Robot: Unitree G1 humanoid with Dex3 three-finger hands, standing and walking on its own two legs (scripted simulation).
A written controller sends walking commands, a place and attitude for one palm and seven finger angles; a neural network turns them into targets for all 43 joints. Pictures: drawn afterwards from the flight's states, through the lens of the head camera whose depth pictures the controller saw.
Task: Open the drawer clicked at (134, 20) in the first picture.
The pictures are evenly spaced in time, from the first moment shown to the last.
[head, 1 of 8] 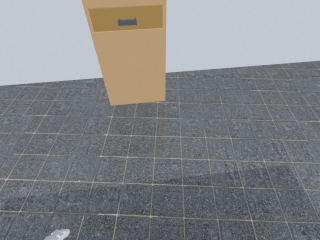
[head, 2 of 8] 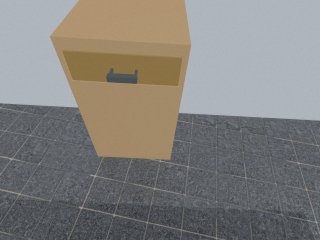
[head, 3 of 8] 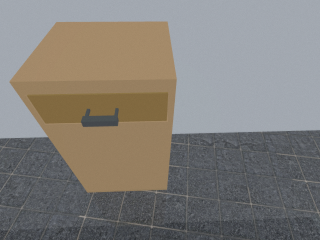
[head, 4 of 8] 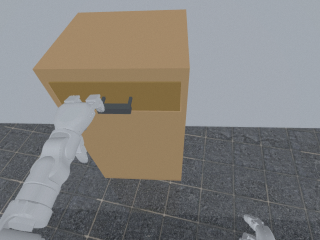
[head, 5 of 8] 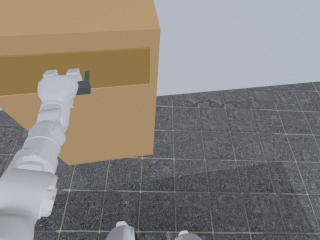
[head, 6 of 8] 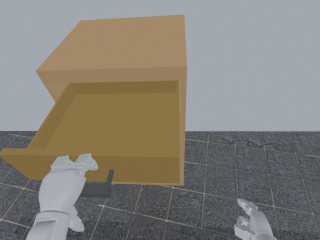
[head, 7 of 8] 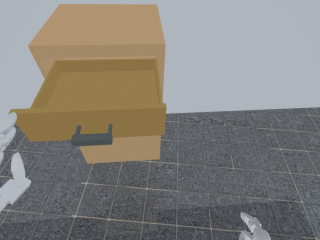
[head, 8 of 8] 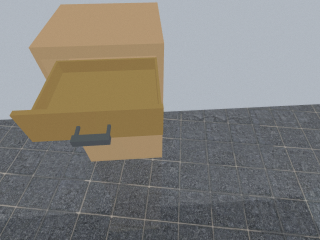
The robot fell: no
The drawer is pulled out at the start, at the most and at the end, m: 0.00 0.30 0.30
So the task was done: yes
